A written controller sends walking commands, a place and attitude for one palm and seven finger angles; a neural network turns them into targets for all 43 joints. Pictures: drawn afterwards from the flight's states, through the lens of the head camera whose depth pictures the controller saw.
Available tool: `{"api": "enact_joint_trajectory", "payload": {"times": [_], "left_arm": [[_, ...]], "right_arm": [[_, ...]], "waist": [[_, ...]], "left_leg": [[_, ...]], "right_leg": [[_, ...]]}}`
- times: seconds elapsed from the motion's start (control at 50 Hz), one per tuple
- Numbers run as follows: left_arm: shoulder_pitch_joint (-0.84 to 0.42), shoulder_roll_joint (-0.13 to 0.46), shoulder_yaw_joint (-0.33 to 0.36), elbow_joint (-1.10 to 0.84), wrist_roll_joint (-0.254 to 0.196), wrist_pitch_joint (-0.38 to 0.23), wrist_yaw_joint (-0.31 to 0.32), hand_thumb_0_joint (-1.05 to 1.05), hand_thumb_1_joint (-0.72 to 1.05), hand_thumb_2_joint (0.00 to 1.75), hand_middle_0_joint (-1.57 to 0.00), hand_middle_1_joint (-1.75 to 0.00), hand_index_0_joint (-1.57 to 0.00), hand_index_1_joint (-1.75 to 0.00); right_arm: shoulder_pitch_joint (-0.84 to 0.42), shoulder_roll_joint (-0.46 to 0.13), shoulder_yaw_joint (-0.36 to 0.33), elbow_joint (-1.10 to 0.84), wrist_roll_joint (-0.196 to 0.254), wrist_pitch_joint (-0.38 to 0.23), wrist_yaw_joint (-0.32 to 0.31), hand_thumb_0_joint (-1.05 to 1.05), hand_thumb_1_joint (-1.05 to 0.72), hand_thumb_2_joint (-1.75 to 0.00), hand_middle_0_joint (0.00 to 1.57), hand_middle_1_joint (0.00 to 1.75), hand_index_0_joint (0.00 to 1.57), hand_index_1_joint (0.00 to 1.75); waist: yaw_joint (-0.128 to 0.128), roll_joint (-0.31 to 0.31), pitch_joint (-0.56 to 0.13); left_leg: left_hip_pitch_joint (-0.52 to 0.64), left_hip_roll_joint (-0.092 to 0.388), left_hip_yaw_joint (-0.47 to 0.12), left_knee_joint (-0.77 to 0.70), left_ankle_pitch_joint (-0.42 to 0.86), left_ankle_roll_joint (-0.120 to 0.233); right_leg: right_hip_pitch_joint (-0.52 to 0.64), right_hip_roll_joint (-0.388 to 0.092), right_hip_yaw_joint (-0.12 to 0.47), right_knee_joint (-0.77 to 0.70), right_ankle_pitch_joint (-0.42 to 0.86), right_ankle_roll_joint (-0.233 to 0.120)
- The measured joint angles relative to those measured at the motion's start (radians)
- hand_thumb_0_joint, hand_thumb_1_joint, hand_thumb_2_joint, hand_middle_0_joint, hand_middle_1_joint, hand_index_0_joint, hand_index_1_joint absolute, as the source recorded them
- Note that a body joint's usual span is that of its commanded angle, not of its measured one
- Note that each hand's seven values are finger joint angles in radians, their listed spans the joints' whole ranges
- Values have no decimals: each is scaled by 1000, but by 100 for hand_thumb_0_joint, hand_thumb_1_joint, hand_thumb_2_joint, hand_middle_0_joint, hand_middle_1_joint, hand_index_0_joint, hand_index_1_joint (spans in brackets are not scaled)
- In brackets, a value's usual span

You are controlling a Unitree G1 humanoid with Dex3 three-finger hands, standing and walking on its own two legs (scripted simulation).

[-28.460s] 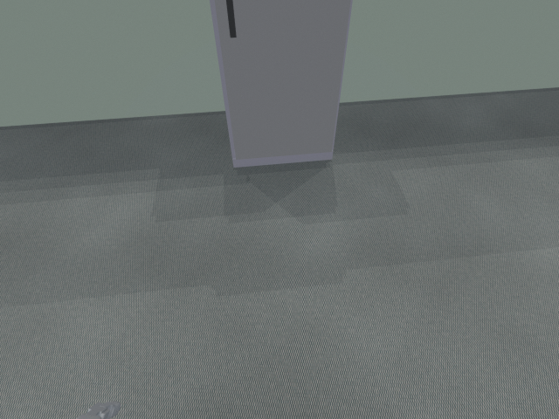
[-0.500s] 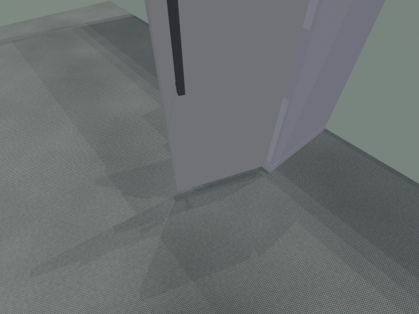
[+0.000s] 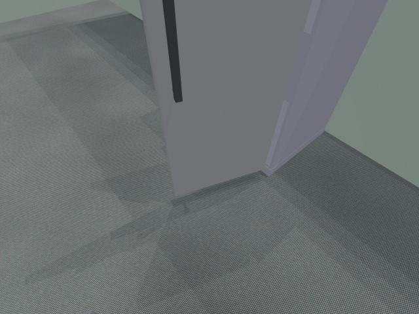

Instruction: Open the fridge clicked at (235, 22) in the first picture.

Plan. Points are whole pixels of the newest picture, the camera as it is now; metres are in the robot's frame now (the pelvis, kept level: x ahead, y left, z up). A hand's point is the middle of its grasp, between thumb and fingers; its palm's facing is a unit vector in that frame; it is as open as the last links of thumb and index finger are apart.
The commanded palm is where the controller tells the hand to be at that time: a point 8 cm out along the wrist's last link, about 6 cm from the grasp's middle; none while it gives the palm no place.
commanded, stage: look to check the result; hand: left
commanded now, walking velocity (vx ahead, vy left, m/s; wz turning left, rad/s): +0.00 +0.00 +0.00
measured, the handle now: (168, 22) +0.76 +0.16 +0.20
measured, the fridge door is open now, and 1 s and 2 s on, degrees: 70 70 70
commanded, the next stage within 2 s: stand and wait in 0.46 s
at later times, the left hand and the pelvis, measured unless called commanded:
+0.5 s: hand out of the picture +0.11 +0.23 -0.15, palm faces -0.01 -0.94 -0.35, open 7.4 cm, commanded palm none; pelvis +0.03 -0.02 +0.00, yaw +0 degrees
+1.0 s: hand out of the picture +0.10 +0.21 -0.16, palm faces -0.02 -0.95 -0.33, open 7.4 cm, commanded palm none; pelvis +0.02 -0.03 +0.00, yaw -1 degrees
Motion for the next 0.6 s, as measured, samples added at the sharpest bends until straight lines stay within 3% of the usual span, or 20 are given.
{"api": "enact_joint_trajectory", "payload": {"times": [0.6], "left_arm": [[1, 13, 1, -4, -4, -3, 11, 0, 91, 90, -20, -30, -20, -30]], "right_arm": [[12, 3, 5, 8, 2, 10, -8, 1, -90, -90, 20, 30, 20, 30]], "waist": [[-3, 12, 2]], "left_leg": [[57, 30, -7, -25, -28, -33]], "right_leg": [[57, 33, -6, -27, -32, -26]]}}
